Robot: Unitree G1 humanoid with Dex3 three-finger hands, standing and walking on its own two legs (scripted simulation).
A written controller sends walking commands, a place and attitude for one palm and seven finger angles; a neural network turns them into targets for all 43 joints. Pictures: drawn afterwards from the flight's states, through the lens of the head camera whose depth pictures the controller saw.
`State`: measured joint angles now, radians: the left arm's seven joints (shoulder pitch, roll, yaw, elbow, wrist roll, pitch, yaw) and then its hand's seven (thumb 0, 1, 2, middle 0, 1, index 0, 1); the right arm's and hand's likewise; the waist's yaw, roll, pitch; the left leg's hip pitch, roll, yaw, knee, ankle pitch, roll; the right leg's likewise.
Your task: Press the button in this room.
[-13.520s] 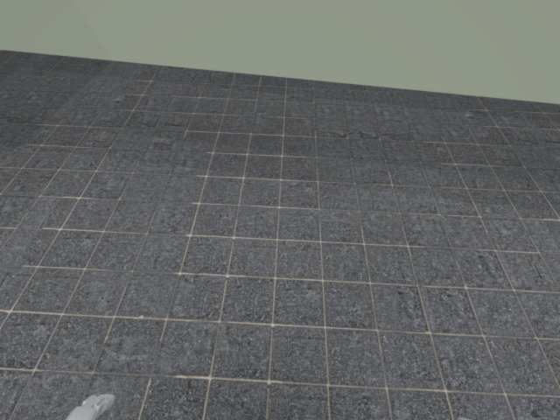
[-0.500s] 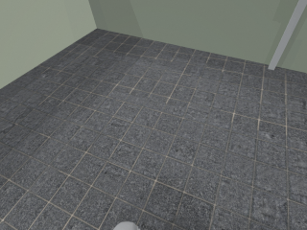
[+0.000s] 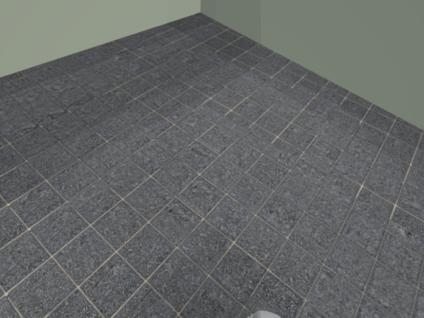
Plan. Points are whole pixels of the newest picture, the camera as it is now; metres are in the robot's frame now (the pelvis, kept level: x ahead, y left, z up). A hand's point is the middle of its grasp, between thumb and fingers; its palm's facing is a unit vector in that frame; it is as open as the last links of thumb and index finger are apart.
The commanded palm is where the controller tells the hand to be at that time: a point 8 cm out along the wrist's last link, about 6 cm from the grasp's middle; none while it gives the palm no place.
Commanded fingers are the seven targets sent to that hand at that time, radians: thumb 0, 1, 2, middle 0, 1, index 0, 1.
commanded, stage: turn or walk to find it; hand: left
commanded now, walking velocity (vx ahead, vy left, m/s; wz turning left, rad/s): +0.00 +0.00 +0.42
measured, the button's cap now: out of the picture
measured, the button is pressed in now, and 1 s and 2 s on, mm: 0 0 0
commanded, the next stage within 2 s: none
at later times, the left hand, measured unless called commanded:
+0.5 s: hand out of the picture +0.04 +0.13 -0.14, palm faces +0.20 -0.94 -0.28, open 7.4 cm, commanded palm none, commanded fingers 0.00 0.90 0.90 -0.20 -0.30 -0.20 -0.30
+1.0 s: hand out of the picture -0.12 +0.18 -0.18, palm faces +0.48 -0.84 -0.24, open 7.4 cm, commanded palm none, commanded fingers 0.00 0.90 0.90 -0.20 -0.30 -0.20 -0.30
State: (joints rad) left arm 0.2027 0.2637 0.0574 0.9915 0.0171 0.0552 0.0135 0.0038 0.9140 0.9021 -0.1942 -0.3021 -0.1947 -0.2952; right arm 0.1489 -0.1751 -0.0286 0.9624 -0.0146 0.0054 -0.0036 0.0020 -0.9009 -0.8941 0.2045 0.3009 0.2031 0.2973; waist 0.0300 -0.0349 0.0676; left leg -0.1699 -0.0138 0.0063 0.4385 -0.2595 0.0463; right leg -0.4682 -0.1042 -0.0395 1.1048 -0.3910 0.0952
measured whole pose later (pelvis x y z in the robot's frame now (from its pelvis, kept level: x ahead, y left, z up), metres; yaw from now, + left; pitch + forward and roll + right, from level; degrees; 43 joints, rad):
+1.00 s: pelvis -0.05 -0.02 +0.00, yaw +26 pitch -1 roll -1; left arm 0.23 0.26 0.06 1.00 0.02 0.06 0.01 0.00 0.91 0.90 -0.19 -0.30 -0.19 -0.30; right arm 0.14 -0.19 -0.03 0.96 -0.02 0.01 0.00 0.00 -0.90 -0.89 0.20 0.30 0.20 0.30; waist 0.03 -0.04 0.07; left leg -0.19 0.00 0.03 0.49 -0.28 0.03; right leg -0.45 -0.10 -0.07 1.07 -0.43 0.08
